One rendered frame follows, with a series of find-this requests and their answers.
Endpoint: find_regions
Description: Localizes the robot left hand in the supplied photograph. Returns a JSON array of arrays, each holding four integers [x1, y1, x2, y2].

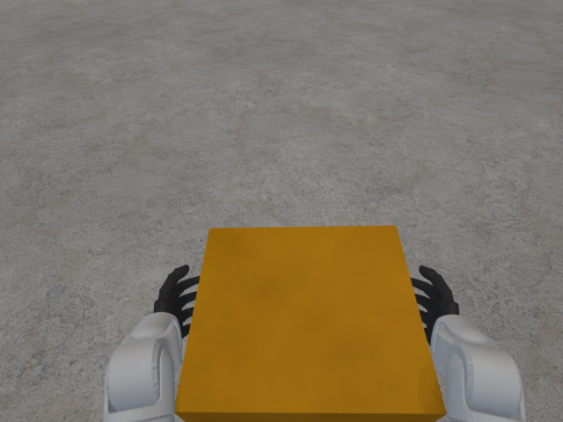
[[154, 265, 200, 338]]

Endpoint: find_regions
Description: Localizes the robot right forearm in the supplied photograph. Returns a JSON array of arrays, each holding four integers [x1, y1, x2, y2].
[[430, 315, 526, 422]]

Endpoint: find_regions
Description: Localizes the robot right hand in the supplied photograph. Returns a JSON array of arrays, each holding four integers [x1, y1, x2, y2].
[[410, 266, 459, 345]]

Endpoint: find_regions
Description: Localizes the carton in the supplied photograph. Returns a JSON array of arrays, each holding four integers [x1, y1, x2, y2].
[[174, 225, 447, 422]]

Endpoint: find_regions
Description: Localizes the robot left forearm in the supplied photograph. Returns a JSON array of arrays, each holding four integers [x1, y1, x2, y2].
[[102, 312, 182, 422]]

